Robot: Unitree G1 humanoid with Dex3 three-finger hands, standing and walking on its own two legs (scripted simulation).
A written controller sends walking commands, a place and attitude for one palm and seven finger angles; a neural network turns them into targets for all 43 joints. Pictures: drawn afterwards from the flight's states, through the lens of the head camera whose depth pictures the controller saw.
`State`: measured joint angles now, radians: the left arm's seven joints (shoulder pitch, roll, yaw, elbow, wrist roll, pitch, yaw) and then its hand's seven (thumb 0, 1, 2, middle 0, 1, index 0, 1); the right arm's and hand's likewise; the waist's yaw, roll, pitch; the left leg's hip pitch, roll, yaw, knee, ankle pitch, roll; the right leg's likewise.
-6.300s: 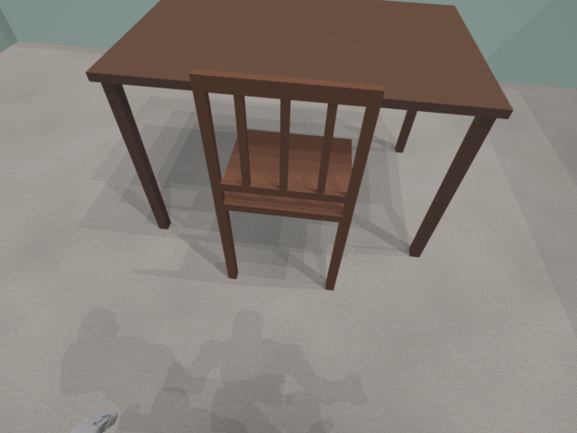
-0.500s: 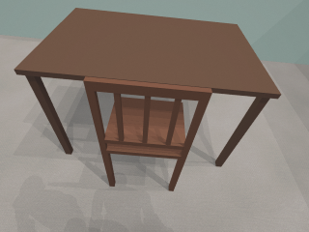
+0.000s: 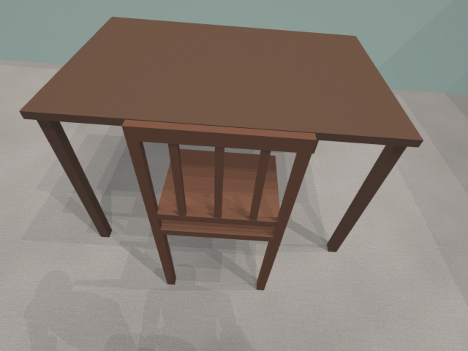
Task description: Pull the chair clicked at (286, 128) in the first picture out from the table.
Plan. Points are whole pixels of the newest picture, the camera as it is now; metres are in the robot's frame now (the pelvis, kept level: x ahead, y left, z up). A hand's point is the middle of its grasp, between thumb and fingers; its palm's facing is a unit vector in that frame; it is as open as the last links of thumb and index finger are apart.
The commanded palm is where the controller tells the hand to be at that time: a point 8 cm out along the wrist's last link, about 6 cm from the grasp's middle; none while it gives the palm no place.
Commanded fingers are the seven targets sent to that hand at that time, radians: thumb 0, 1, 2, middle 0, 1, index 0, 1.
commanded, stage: look again from close up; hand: left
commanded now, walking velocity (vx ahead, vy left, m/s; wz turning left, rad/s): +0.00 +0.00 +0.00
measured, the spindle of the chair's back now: (218, 184) +0.54 +0.07 -0.10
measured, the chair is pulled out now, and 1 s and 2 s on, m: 0.00 0.00 0.00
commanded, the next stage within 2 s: shuffle to correct the standing spot in 1.42 s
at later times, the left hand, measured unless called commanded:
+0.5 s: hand out of the picture -0.05 +0.11 -0.18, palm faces +0.04 -0.99 -0.12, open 7.4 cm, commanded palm none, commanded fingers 0.00 0.90 0.90 -0.20 -0.30 -0.20 -0.30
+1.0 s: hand out of the picture -0.02 +0.10 -0.18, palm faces +0.04 -0.99 -0.13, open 7.4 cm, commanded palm none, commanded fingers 0.00 0.90 0.90 -0.20 -0.30 -0.20 -0.30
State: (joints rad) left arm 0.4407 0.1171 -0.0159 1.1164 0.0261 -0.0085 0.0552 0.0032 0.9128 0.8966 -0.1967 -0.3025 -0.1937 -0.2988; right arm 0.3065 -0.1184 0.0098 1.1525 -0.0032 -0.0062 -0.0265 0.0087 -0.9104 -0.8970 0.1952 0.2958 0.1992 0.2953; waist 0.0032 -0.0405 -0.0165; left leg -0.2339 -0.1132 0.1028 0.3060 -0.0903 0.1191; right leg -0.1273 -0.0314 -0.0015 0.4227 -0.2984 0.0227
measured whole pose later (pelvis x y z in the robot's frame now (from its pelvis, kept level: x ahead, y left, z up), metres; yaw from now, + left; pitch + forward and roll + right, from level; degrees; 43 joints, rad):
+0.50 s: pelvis +0.01 -0.03 +0.00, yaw +0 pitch +0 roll +0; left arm 0.43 0.09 -0.03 1.12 0.02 -0.02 0.05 0.00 0.91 0.90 -0.20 -0.30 -0.19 -0.30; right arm 0.31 -0.11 0.02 1.16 0.00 -0.01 -0.03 0.01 -0.91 -0.90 0.19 0.30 0.20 0.30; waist 0.00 -0.04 -0.01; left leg -0.24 -0.08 0.08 0.36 -0.13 0.10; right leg -0.10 0.01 -0.02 0.40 -0.31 -0.01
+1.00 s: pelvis +0.03 -0.04 +0.00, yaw +0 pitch +0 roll +1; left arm 0.40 0.10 -0.02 1.11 0.01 -0.03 0.05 0.00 0.91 0.90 -0.20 -0.30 -0.19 -0.30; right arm 0.31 -0.11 0.03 1.16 -0.01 -0.02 -0.04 0.01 -0.92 -0.90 0.19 0.30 0.20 0.30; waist 0.00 -0.04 0.01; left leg -0.22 -0.07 0.07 0.39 -0.17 0.08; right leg -0.05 0.02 -0.02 0.38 -0.33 -0.03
